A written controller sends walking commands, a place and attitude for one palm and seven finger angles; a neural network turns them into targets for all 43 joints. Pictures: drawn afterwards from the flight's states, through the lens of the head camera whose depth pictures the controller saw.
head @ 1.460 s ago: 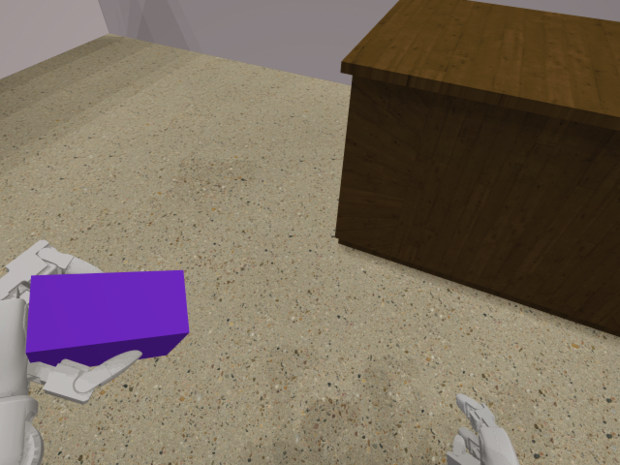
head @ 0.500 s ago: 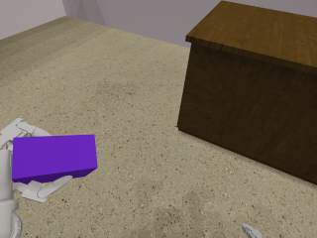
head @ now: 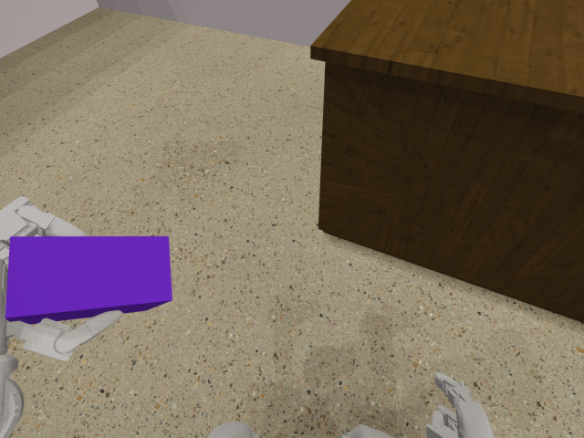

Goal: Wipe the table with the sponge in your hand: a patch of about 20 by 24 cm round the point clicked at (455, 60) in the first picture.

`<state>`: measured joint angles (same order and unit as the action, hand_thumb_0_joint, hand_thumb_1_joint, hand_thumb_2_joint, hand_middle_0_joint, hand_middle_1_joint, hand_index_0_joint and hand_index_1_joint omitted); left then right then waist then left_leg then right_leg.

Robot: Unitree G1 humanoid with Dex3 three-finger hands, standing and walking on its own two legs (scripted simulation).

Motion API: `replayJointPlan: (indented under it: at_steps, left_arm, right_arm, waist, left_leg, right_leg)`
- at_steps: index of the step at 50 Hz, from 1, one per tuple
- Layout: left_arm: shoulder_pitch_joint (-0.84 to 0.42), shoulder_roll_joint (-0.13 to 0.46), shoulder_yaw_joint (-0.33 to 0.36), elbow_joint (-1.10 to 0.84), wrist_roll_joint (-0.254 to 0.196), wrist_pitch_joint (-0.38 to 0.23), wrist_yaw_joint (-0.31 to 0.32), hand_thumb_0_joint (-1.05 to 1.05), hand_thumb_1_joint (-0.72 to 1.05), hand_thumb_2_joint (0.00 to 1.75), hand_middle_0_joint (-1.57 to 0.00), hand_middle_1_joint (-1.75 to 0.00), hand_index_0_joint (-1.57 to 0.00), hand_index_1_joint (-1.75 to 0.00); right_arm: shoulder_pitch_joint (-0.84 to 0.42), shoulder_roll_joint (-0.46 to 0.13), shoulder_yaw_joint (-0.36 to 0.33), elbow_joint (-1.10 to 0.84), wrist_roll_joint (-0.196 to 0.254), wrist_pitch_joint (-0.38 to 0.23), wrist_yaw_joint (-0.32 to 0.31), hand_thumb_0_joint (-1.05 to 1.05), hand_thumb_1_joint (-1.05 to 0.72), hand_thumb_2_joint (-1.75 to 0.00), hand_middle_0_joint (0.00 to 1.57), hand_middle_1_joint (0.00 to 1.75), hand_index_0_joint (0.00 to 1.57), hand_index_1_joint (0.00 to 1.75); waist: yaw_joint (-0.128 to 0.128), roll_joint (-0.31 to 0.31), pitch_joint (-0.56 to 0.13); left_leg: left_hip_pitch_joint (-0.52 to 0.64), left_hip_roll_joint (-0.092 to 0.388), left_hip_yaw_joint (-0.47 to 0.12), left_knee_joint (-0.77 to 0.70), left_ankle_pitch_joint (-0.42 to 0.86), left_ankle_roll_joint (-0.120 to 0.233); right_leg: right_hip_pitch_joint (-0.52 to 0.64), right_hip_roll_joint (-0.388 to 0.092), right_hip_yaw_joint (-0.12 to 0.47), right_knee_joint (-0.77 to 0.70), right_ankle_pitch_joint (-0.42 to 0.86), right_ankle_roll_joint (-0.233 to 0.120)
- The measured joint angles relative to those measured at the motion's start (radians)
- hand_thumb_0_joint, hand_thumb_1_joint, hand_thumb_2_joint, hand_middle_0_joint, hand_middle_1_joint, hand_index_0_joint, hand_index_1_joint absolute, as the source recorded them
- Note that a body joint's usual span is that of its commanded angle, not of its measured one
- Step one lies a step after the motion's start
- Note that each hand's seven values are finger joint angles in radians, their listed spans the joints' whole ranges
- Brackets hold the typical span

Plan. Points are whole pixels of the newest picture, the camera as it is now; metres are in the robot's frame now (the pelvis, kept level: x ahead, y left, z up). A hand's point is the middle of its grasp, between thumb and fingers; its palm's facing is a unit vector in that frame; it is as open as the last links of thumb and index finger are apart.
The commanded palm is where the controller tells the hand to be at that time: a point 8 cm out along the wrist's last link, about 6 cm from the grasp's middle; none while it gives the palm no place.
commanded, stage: walk to a spot facing it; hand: left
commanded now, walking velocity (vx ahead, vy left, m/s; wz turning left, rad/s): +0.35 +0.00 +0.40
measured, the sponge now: (114, 279) +0.24 +0.19 +0.16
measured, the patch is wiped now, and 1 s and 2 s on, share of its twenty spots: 0.00 0.00 0.00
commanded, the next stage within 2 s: turn to face it in 0.44 s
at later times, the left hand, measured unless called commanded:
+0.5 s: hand (57, 201) +0.32 +0.27 +0.19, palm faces +0.56 -0.74 -0.38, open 10.2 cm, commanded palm +0.24 +0.31 +0.20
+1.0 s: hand (163, 156) +0.39 +0.17 +0.20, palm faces +0.49 -0.78 -0.39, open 10.2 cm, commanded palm +0.32 +0.22 +0.20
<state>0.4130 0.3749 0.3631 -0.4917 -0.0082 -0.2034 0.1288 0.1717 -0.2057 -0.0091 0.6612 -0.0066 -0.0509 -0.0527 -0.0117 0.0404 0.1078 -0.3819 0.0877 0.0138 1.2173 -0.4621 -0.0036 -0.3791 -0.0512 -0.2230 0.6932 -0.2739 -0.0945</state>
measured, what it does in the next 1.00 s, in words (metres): walks ahead: left foot, then right foot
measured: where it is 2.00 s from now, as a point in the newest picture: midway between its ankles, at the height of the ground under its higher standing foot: outside the picture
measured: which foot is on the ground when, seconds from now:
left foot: up 0.00-0.42, down 0.44-0.80, up 0.82-1.00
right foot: down 0.00-0.44, up 0.46-0.78, down 0.80-1.00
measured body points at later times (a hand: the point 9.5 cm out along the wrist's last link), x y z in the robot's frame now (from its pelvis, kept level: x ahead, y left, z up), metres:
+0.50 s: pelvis +0.13 +0.00 +0.00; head +0.16 +0.02 +0.44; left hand +0.28 +0.31 +0.21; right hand +0.35 -0.19 -0.08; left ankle +0.19 +0.12 -0.72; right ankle +0.08 -0.09 -0.66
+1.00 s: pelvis +0.20 -0.08 +0.02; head +0.22 -0.09 +0.47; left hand +0.36 +0.21 +0.22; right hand +0.42 -0.29 -0.06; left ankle +0.17 +0.07 -0.66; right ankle +0.27 -0.14 -0.71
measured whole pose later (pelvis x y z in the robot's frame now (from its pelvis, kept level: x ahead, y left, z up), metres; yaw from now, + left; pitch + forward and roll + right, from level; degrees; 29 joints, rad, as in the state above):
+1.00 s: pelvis +0.20 -0.08 +0.02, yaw +7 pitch -1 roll +3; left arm 0.43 0.32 0.32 -0.49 -0.03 -0.20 0.14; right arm 0.12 -0.24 -0.01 0.59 -0.01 -0.06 -0.05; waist 0.00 0.00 0.05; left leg -0.42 0.04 0.06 0.99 -0.43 -0.07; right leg -0.35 0.01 -0.04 0.57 -0.21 -0.08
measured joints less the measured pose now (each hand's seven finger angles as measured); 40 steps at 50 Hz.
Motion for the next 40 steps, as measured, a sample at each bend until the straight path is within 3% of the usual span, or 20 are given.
replayJointPlan:
  at_steps: [2, 4, 8, 12, 17, 21, 22, 24, 26, 28, 30, 33, 37, 40]
  left_arm:
    - [0.032, -0.011, 0.001, -0.014, 0.000, -0.012, -0.001, -0.01, -0.50, 0.97, -0.73, -1.32, -0.75, -1.33]
    - [0.068, -0.007, 0.005, -0.033, -0.001, -0.020, -0.003, -0.01, -0.50, 0.97, -0.73, -1.32, -0.75, -1.33]
    - [0.107, 0.018, 0.017, -0.051, -0.009, -0.027, 0.002, -0.01, -0.50, 0.97, -0.73, -1.32, -0.75, -1.33]
    - [0.113, 0.024, 0.020, -0.048, -0.013, -0.020, 0.019, -0.01, -0.50, 0.97, -0.73, -1.32, -0.75, -1.33]
    - [0.086, -0.005, -0.003, -0.048, -0.006, 0.001, 0.040, -0.01, -0.50, 0.98, -0.73, -1.32, -0.75, -1.33]
    - [0.053, -0.017, -0.014, -0.080, -0.004, 0.009, 0.058, -0.01, -0.50, 0.98, -0.73, -1.32, -0.75, -1.33]
    - [0.046, -0.017, -0.009, -0.091, -0.006, 0.006, 0.062, -0.01, -0.50, 0.98, -0.73, -1.32, -0.75, -1.33]
    - [-0.008, 0.005, 0.001, -0.077, -0.011, -0.004, 0.061, -0.01, -0.50, 0.98, -0.73, -1.32, -0.75, -1.33]
    - [-0.049, 0.033, 0.012, -0.057, -0.005, -0.002, 0.043, -0.01, -0.50, 0.98, -0.73, -1.32, -0.75, -1.33]
    - [-0.042, 0.054, 0.030, -0.074, -0.006, 0.004, 0.029, -0.01, -0.50, 0.98, -0.73, -1.32, -0.75, -1.33]
    - [0.007, 0.064, 0.053, -0.116, -0.017, -0.006, 0.024, -0.01, -0.50, 0.98, -0.73, -1.32, -0.75, -1.33]
    - [0.094, 0.055, 0.069, -0.149, -0.031, -0.033, 0.018, -0.01, -0.50, 0.98, -0.73, -1.32, -0.75, -1.33]
    - [0.102, 0.015, 0.044, -0.071, -0.025, -0.041, 0.019, -0.01, -0.50, 0.98, -0.73, -1.32, -0.75, -1.33]
    - [0.035, -0.012, 0.026, 0.020, -0.011, -0.011, 0.029, -0.01, -0.50, 0.98, -0.73, -1.33, -0.75, -1.33]
  right_arm:
    - [-0.012, -0.022, -0.012, -0.003, 0.001, 0.018, 0.002, 0.02, -0.90, -0.90, 0.20, 0.30, 0.20, 0.30]
    - [-0.008, -0.035, -0.023, -0.016, 0.003, 0.029, -0.001, 0.02, -0.90, -0.90, 0.20, 0.30, 0.20, 0.30]
    - [0.025, -0.048, -0.038, -0.042, 0.001, 0.034, -0.008, 0.02, -0.90, -0.90, 0.20, 0.30, 0.20, 0.30]
    - [0.062, -0.054, -0.041, -0.063, -0.001, 0.029, -0.012, 0.02, -0.90, -0.90, 0.20, 0.30, 0.19, 0.30]
    - [0.088, -0.039, -0.033, -0.078, -0.004, 0.024, -0.018, 0.02, -0.90, -0.90, 0.20, 0.30, 0.19, 0.30]
    - [0.076, -0.018, -0.014, -0.098, -0.008, 0.016, -0.022, 0.02, -0.90, -0.90, 0.20, 0.30, 0.19, 0.30]
    - [0.064, -0.019, -0.011, -0.110, -0.008, 0.012, -0.022, 0.02, -0.90, -0.90, 0.20, 0.30, 0.20, 0.30]
    - [0.014, 0.013, -0.013, -0.106, -0.005, 0.001, -0.019, 0.02, -0.90, -0.90, 0.20, 0.30, 0.20, 0.30]
    - [-0.024, 0.049, -0.001, -0.094, 0.004, 0.001, -0.003, 0.02, -0.90, -0.90, 0.20, 0.30, 0.20, 0.30]
    - [-0.040, 0.078, 0.013, -0.091, 0.010, 0.001, 0.014, 0.02, -0.90, -0.90, 0.20, 0.30, 0.20, 0.30]
    - [-0.036, 0.097, 0.025, -0.091, 0.013, -0.003, 0.026, 0.02, -0.90, -0.90, 0.20, 0.30, 0.20, 0.30]
    - [-0.005, 0.107, 0.036, -0.085, 0.016, -0.015, 0.034, 0.02, -0.90, -0.90, 0.20, 0.30, 0.20, 0.30]
    - [0.039, 0.088, 0.045, -0.066, 0.015, -0.033, 0.016, 0.01, -0.90, -0.90, 0.20, 0.30, 0.20, 0.30]
    - [0.049, 0.067, 0.052, -0.060, 0.015, -0.041, 0.001, 0.02, -0.90, -0.90, 0.20, 0.30, 0.20, 0.30]
  waist:
    - [-0.007, -0.003, 0.001]
    - [-0.016, -0.010, -0.006]
    - [-0.014, -0.036, -0.026]
    - [-0.003, -0.056, -0.038]
    - [0.026, -0.079, -0.045]
    - [0.040, -0.112, -0.046]
    - [0.039, -0.105, -0.046]
    - [0.015, -0.113, -0.010]
    - [-0.007, -0.109, 0.009]
    - [-0.024, -0.095, 0.007]
    - [-0.022, -0.077, -0.004]
    - [0.011, -0.043, -0.028]
    - [0.073, -0.001, -0.056]
    - [0.107, -0.001, -0.063]
  left_leg:
    - [-0.105, -0.008, 0.006, 0.117, 0.064, -0.012]
    - [-0.186, -0.001, 0.019, 0.129, 0.119, -0.023]
    - [-0.243, 0.023, 0.060, -0.066, 0.204, -0.026]
    - [-0.203, 0.026, 0.109, -0.312, 0.228, -0.018]
    - [-0.117, 0.011, 0.163, -0.468, 0.197, -0.007]
    - [-0.005, -0.035, 0.207, -0.599, 0.195, 0.008]
    - [0.025, -0.042, 0.200, -0.644, 0.264, 0.030]
    - [0.005, -0.051, 0.179, -0.565, 0.278, 0.050]
    - [0.000, -0.053, 0.145, -0.531, 0.223, 0.047]
    - [0.000, -0.048, 0.110, -0.544, 0.215, 0.037]
    - [0.010, -0.036, 0.087, -0.580, 0.231, 0.023]
    - [0.039, -0.011, 0.068, -0.639, 0.248, 0.004]
    - [0.081, 0.021, 0.056, -0.672, 0.245, -0.030]
    - [0.079, 0.037, 0.064, -0.595, 0.190, -0.056]
  right_leg:
    - [0.030, 0.001, -0.005, -0.028, -0.008, 0.003]
    - [0.065, 0.002, -0.017, -0.074, -0.004, 0.003]
    - [0.135, -0.008, -0.041, -0.162, 0.001, 0.003]
    - [0.197, -0.026, -0.068, -0.200, -0.022, 0.014]
    - [0.249, -0.048, -0.100, -0.178, -0.088, 0.035]
    - [0.229, -0.097, -0.106, -0.036, -0.188, 0.063]
    - [0.191, -0.111, -0.096, 0.068, -0.213, 0.075]
    - [0.091, -0.099, 0.015, 0.334, -0.269, 0.111]
    - [-0.006, -0.056, 0.108, 0.523, -0.291, 0.131]
    - [-0.089, -0.039, 0.150, 0.589, -0.262, 0.145]
    - [-0.143, -0.041, 0.164, 0.546, -0.214, 0.153]
    - [-0.148, -0.049, 0.153, 0.365, -0.142, 0.157]
    - [-0.055, -0.027, 0.126, 0.117, -0.100, 0.161]
    - [0.051, -0.003, 0.113, -0.078, 0.007, 0.147]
